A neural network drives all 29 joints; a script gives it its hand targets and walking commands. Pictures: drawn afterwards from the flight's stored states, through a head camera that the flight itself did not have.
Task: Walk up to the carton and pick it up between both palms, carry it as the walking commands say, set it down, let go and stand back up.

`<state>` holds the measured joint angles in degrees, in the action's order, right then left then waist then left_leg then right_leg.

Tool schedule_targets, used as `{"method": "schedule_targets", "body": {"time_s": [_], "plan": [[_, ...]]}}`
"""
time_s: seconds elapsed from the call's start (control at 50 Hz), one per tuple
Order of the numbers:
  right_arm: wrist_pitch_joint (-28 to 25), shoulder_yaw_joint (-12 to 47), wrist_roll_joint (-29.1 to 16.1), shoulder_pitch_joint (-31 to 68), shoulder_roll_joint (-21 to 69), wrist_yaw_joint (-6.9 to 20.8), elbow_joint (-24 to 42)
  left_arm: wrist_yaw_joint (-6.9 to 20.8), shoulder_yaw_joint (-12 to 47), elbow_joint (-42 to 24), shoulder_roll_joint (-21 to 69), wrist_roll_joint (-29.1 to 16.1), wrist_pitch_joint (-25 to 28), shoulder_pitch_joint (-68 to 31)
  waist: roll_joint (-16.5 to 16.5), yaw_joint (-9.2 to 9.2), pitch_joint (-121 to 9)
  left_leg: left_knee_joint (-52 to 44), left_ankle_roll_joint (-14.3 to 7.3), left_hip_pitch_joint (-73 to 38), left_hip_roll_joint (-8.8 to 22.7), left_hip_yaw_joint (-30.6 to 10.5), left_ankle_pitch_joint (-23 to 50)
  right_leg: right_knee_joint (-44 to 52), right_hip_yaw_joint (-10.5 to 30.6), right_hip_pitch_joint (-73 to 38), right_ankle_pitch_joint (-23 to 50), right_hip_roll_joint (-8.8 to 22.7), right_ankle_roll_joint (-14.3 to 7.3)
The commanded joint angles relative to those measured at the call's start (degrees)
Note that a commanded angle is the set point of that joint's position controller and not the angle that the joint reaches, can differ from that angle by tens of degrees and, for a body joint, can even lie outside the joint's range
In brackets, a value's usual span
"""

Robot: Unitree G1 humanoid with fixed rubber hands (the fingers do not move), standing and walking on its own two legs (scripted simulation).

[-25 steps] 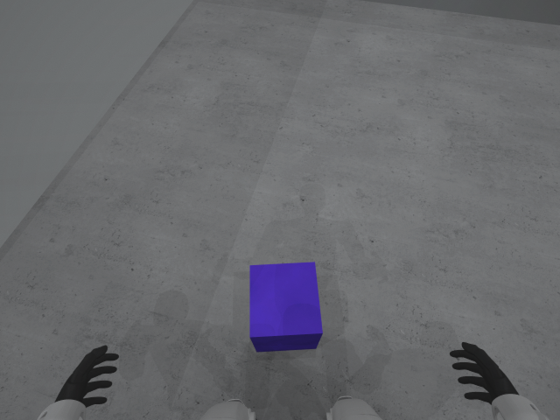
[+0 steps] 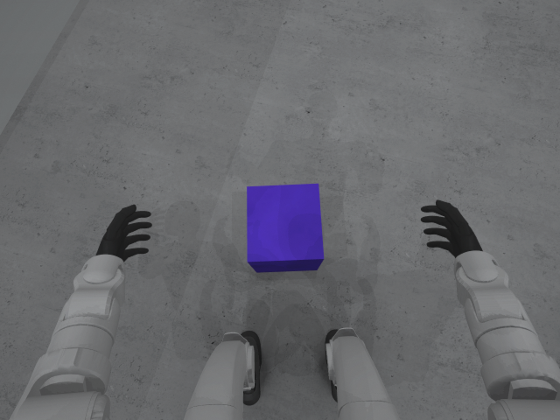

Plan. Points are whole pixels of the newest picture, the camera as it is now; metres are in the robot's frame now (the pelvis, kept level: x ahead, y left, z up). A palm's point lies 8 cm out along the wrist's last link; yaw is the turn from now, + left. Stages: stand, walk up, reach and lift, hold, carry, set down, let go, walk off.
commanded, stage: reach and lift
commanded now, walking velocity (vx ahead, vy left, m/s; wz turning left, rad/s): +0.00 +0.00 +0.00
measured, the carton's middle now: (284, 232) +0.48 +0.01 -0.59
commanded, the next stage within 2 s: none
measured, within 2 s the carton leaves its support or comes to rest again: neither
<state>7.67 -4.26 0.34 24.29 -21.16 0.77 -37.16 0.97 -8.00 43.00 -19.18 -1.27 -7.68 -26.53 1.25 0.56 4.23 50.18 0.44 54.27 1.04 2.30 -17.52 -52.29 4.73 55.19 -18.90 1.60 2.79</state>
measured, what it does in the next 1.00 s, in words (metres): lowers itself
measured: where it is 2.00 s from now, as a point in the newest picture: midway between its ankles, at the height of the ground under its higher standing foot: (294, 380)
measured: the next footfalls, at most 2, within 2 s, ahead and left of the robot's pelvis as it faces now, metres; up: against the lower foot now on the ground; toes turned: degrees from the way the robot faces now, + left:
none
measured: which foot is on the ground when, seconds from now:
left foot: down 0.00-1.00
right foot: down 0.00-1.00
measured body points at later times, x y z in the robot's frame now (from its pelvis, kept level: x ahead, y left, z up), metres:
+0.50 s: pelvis -0.01 +0.00 -0.03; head +0.30 -0.01 +0.30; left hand +0.48 +0.19 -0.16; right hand +0.47 -0.23 -0.16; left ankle +0.05 +0.13 -0.68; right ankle +0.05 -0.14 -0.68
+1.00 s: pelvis -0.02 +0.00 -0.07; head +0.33 -0.01 +0.21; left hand +0.50 +0.18 -0.24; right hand +0.50 -0.21 -0.24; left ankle +0.06 +0.13 -0.68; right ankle +0.05 -0.14 -0.68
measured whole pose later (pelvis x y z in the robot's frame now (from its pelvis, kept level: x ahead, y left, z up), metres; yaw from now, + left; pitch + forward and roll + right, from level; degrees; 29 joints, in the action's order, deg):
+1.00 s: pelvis -0.02 +0.00 -0.07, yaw +2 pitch +50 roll +2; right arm 4.8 -17.2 1.6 65.6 -16.7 0.2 -49.2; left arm -3.6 -19.2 49.9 -12.1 2.1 -6.0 -66.1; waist 1.3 0.6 0.8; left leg 62.3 0.4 95.4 0.7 1.3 -16.8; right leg -64.1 4.7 95.8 -18.3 1.3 3.0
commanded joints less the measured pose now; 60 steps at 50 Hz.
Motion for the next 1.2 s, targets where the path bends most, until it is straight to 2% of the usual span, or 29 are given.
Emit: {"method": "schedule_targets", "body": {"time_s": [0.0, 0.06, 0.14, 0.24, 0.32, 0.36, 0.4, 0.46, 0.5, 0.54, 0.64, 0.74, 0.78, 0.84, 0.92, 1.0, 1.1, 1.18], "plan": [[0.32, -7.02, -3.88, 21.03, -3.83, -0.34, 1.45, -0.8, -5.12, -3.78, -4.25, -2.14, -0.08, -18.42, -3.99, -0.65, -33.19, -0.71, 1.35, -7.64, -4.51, 0.15, 0.92, 2.52, -8.15, -8.61, 3.02, -4.47, 0.83], [0.36, -9.13, -3.61, 24.97, -4.87, 0.03, -1.04, -1.7, -4.65, -3.63, -2.38, -2.07, -0.82, -22.51, -2.32, 0.17, -36.79, -0.22, 1.95, -9.85, -4.45, -0.34, 3.36, 1.29, -9.07, -5.51, 4.56, -5.19, 0.13], [-0.98, -11.47, -3.16, 29.31, -5.92, 0.72, -4.36, -3.35, -4.95, -3.35, 0.39, -1.44, -0.62, -26.58, -0.28, 0.74, -41.97, 1.21, 2.28, -13.76, -4.3, -1.65, 10.94, -0.43, -9.51, 0.43, 8.59, -5.99, -0.74], [-3.18, -12.79, -2.98, 34.57, -6.35, 1.82, -6.92, -5.68, -5.75, -4.49, 3.38, -0.54, 0.41, -32.25, 1.01, 0.72, -49.44, 3.57, 2.7, -19.84, -3.79, -3.87, 22.82, -1.69, -9.46, 8.91, 11.85, -6.59, -1.18], [-5.09, -13.82, -3.45, 39.33, -6.47, 1.87, -6.56, -7.47, -6.35, -6.14, 4.69, 0.09, 1.5, -37.49, 2.64, 0.46, -58.45, 5.83, 3.07, -27.03, -3.12, -6.05, 33.93, -1.86, -9.03, 16.02, 14.71, -7.09, -1.37], [-5.49, -13.73, -4.02, 42.32, -6.27, 1.57, -5.47, -7.95, -6.74, -6.92, 4.32, -0.06, 1.9, -40.19, 2.28, 0.05, -62.56, 6.56, 2.89, -28.16, -3.27, -6.0, 36.25, -1.8, -8.65, 16.46, 16.31, -7.24, -1.39], [-5.47, -13.29, -4.34, 45.51, -5.63, 1.14, -4.44, -7.92, -7.69, -6.35, 3.15, -0.06, 2.14, -42.83, 0.77, -0.72, -64.33, 6.79, 2.23, -25.11, -3.81, -5.09, 34.96, -1.79, -8.05, 14.55, 17.88, -7.13, -1.21], [-4.8, -12.53, -4.39, 52.15, -4.19, 0.31, -3.48, -7.27, -9.41, -3.87, 1.03, 0.08, 2.2, -48.25, -2.41, -1.92, -64.22, 6.81, 1.12, -14.67, -4.96, -2.76, 27.71, -2.42, -7.18, 9.18, 19.62, -6.37, -0.62], [-4.08, -12.31, -3.91, 56.33, -3.07, -0.35, -3.36, -6.51, -10.26, -1.91, 0.02, 0.41, 2.06, -51.51, -4.33, -2.27, -64.22, 6.43, 0.8, -6.98, -5.58, -1.15, 22.63, -3.06, -6.77, 3.95, 20.45, -5.68, -0.1], [-3.29, -12.48, -3.25, 58.32, -2.1, -0.93, -3.47, -5.77, -10.96, -0.52, -0.75, 1.17, 1.86, -53.11, -5.4, -2.25, -66.2, 6.01, 0.76, -3.33, -5.94, -0.22, 21.26, -3.43, -6.75, -0.57, 22.81, -5.36, 0.25], [-2.81, -15.1, 0.6, 53.89, 0.33, -1.46, -7.83, -4.73, -13.92, 2.17, 0.34, 5.22, 2.15, -50.53, -4.71, -1.97, -66.66, 6.21, 1.66, -2.63, -6.1, 0.04, 25.4, -3.82, -7.18, 0.09, 27.75, -5.75, 0.4], [-4.42, -18.01, 4.73, 49.96, 1.08, -0.68, -7.13, -3.85, -13.74, 0.59, 6.03, 6.03, 3.2, -48.18, -1.99, 0.6, -64.32, 8.11, 2.58, -6.01, -5.18, -2.56, 34.2, -3.88, -7.56, 10.09, 30.15, -6.39, -0.63], [-5.27, -18.31, 5.36, 50.74, 1.4, -0.59, -5.5, -3.7, -13.51, -0.46, 7.56, 5.59, 3.71, -48.74, -1.42, 1.01, -63.78, 9.78, 2.68, -6.42, -4.72, -3.55, 36.34, -4.66, -7.68, 14.47, 29.37, -6.4, -0.9], [-5.94, -18.5, 5.29, 52.47, 1.92, -0.53, -6.54, -3.94, -13.78, -0.66, 7.54, 5.45, 4.24, -50.52, -1.24, 0.29, -63.84, 12.61, 2.74, -4.32, -4.48, -4.04, 35.74, -7.39, -7.89, 20.04, 26.84, -6.49, -0.71], [-5.74, -18.88, 4.79, 55.19, 1.08, -0.34, -9.67, -4.9, -14.04, 0.16, 6.53, 5.95, 4.03, -53.39, -0.45, -0.25, -63.67, 17.41, 3.16, -0.21, -4.75, -3.96, 30.56, -12.63, -8.36, 28.79, 20.23, -6.87, -0.36], [-5.58, -18.85, 3.74, 59.53, -1.91, -1.19, -7.24, -6.22, -12.44, -2.25, 5.02, 4.42, 3.42, -57.38, -0.7, 1.22, -70.38, 24.16, 3.53, 2.19, -5.3, -3.43, 27.16, -19.27, -9.2, 32.23, 17.27, -6.97, -0.08], [-4.42, -17.36, 0.28, 66.15, -6.0, -3.25, -4.45, -8.05, -8.07, -2.86, 1.93, 0.65, 1.75, -63.37, -0.64, 3.07, -76.41, 30.9, 3.66, 6.36, -5.91, -1.45, 16.39, -26.55, -10.55, 31.79, 10.26, -6.49, -0.11], [-3.22, -15.99, -1.58, 68.3, -7.41, -4.65, -6.76, -9.23, -5.98, 0.11, 0.14, -1.3, 0.67, -65.7, -0.78, 3.57, -71.29, 34.64, 3.4, 14.53, -6.11, -0.17, 7.35, -31.09, -11.12, 34.32, 4.66, -6.02, -0.24]]}}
